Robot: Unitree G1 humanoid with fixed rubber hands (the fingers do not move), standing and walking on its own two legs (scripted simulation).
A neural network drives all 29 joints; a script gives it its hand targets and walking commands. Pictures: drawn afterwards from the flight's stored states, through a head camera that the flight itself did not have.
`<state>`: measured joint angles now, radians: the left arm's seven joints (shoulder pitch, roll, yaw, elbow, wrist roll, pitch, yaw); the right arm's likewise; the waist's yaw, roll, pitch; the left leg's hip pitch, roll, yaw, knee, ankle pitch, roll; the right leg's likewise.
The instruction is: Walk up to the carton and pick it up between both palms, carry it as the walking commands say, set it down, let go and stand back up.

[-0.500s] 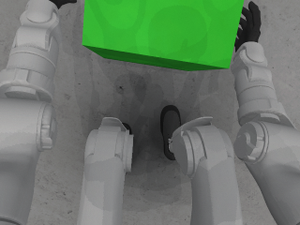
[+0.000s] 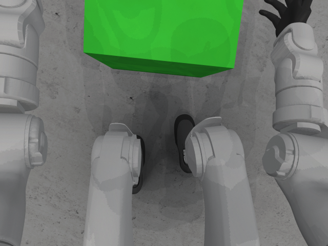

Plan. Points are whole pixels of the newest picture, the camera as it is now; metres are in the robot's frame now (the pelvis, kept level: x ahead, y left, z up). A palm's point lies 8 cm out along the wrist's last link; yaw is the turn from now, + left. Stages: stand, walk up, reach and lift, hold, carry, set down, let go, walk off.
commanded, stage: set down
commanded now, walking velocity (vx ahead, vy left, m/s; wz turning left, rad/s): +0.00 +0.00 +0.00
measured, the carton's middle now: (161, 34) +0.53 -0.02 -0.27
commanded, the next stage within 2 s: let go in 0.92 s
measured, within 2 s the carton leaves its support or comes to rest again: neither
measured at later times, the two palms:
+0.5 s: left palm out of the picture +0.57 +0.23 +0.10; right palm out of the picture +0.53 -0.26 +0.08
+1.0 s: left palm out of the picture +0.56 +0.24 +0.18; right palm out of the picture +0.51 -0.25 +0.17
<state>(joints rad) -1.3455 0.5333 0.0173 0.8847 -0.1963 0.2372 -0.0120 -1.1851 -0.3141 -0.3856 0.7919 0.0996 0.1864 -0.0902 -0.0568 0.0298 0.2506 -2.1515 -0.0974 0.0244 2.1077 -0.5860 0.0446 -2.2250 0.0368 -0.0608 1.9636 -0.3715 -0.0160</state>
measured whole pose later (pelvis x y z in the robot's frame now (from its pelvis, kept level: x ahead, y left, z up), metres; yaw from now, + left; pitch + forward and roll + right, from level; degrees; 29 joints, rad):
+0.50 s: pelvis +0.03 -0.02 +0.13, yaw +3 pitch +43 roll +2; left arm -1.16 0.58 0.12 0.90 -0.15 0.28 -0.22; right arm -1.01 -0.30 -0.33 0.68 0.13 0.32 -0.10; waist -0.07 0.01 -0.09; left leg -1.84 -0.10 -0.01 1.63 -0.54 0.03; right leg -1.92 0.04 -0.03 1.55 -0.37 -0.05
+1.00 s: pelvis +0.09 -0.01 +0.25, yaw +2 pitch +45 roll -1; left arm -0.88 0.43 0.16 0.90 -0.06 0.13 -0.16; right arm -0.72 -0.24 -0.35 0.76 0.13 0.13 0.00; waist -0.07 0.01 -0.23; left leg -1.49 -0.09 -0.06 1.12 -0.42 0.02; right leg -1.55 0.04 -0.03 1.04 -0.28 -0.04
